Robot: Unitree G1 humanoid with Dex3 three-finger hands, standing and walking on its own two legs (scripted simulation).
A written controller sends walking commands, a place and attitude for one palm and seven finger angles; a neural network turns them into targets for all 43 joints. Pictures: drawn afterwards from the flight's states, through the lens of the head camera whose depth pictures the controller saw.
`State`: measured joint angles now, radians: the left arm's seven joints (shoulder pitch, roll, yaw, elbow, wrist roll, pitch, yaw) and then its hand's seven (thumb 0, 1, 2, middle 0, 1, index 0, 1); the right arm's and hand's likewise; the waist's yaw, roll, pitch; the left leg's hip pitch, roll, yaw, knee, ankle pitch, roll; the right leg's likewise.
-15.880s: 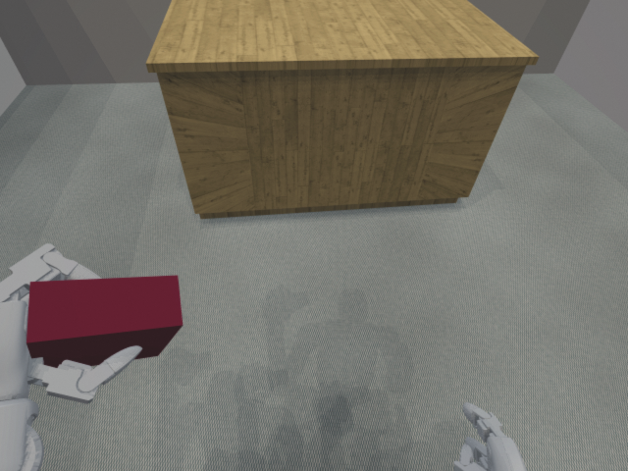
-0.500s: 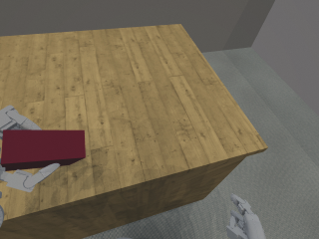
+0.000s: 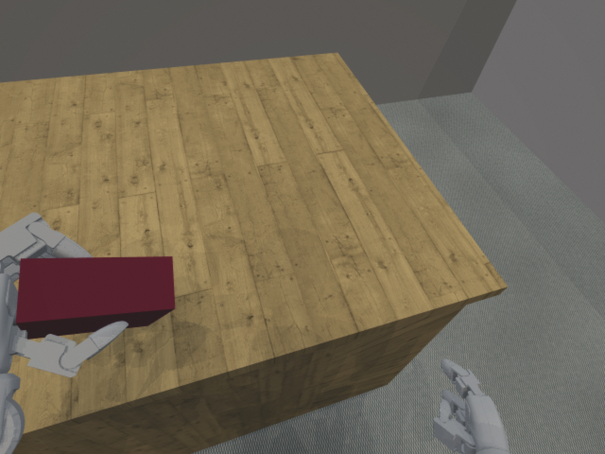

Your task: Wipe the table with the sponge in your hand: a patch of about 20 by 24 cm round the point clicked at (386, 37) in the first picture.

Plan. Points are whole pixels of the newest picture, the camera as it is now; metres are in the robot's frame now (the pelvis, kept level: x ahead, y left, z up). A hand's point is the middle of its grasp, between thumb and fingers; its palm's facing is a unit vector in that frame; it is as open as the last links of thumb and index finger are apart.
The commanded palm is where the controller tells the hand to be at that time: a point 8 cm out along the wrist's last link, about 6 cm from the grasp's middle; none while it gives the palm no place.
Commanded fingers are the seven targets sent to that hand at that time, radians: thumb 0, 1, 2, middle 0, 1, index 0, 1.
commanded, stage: look again from close up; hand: left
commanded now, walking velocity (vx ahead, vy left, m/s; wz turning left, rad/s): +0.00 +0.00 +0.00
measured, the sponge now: (118, 297) +0.23 +0.22 +0.13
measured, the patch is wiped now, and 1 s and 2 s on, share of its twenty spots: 0.00 0.00 0.00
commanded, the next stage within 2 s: turn the palm down, sponge in hand in 0.12 s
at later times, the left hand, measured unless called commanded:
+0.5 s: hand (91, 309) +0.21 +0.23 +0.14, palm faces +0.22 -0.76 -0.61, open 9.4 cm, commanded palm +0.16 +0.27 +0.18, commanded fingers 0.00 0.10 1.30 -1.20 -1.60 -1.20 -1.60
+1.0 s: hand (138, 296) +0.23 +0.19 +0.16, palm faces +0.16 -0.52 -0.84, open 9.4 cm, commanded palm +0.18 +0.24 +0.20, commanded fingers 0.00 0.10 1.30 -1.20 -1.60 -1.20 -1.60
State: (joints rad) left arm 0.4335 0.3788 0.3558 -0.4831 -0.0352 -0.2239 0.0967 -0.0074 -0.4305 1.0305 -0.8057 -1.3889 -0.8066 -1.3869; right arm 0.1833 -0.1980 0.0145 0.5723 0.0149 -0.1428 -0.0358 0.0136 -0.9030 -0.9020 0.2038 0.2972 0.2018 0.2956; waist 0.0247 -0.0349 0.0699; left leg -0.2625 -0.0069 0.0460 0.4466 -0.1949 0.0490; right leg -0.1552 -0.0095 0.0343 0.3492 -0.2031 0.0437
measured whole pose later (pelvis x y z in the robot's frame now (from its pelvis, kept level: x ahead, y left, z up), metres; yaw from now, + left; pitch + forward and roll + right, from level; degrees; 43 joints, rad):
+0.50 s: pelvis -0.01 -0.02 -0.01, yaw -1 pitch -2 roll +0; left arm 0.35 0.47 0.32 -0.45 0.05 0.15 -0.05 -0.01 -0.43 1.03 -0.80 -1.40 -0.80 -1.39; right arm 0.14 -0.25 0.04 0.58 0.01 -0.10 -0.01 0.01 -0.90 -0.90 0.21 0.30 0.20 0.30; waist 0.05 0.05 0.02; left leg -0.26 0.00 0.07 0.51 -0.22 0.03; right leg -0.22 -0.03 -0.02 0.55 -0.29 0.01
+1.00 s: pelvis -0.01 -0.07 -0.02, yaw -1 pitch -1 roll +1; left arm 0.31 0.62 0.31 -0.36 0.21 0.01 -0.07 -0.01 -0.43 1.03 -0.81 -1.39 -0.81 -1.39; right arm 0.17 -0.26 0.00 0.61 0.02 -0.08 -0.11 0.02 -0.90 -0.90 0.20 0.30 0.20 0.30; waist 0.07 0.09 0.01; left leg -0.31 0.05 0.01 0.60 -0.27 -0.03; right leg -0.26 0.04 -0.06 0.63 -0.35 -0.07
